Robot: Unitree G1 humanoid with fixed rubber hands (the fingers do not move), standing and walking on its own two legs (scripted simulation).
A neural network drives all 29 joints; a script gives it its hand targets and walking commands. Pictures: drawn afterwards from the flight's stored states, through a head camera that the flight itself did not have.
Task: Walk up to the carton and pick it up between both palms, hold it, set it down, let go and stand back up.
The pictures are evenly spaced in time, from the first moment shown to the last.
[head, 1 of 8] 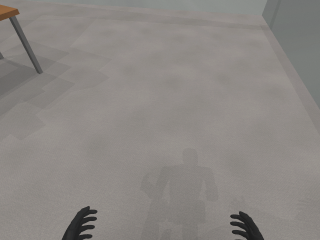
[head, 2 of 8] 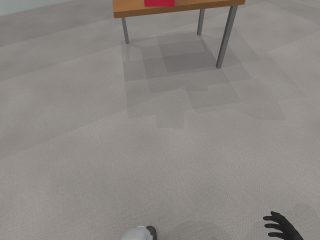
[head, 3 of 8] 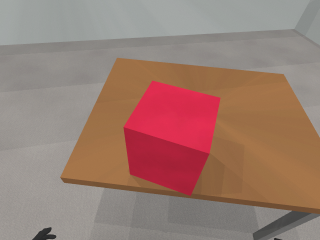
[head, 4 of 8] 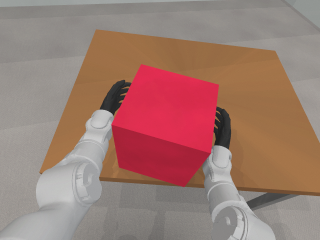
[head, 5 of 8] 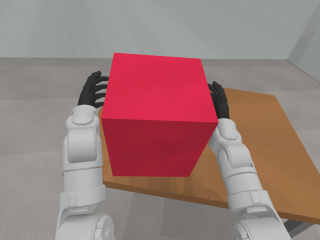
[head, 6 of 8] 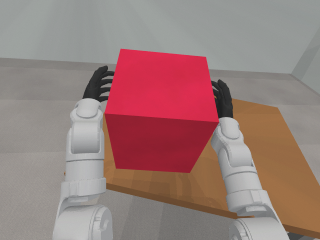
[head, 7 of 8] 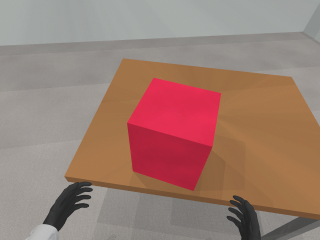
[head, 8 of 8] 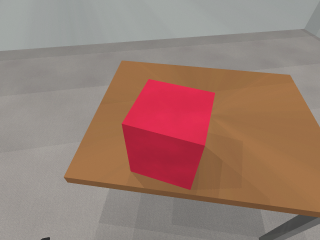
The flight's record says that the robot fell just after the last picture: no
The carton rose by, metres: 0.17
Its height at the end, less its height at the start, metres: +0.00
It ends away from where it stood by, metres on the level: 0.02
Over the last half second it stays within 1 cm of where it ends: yes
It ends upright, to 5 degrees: yes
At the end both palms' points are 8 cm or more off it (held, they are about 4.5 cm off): yes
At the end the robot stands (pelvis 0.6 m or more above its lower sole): yes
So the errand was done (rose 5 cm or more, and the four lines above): yes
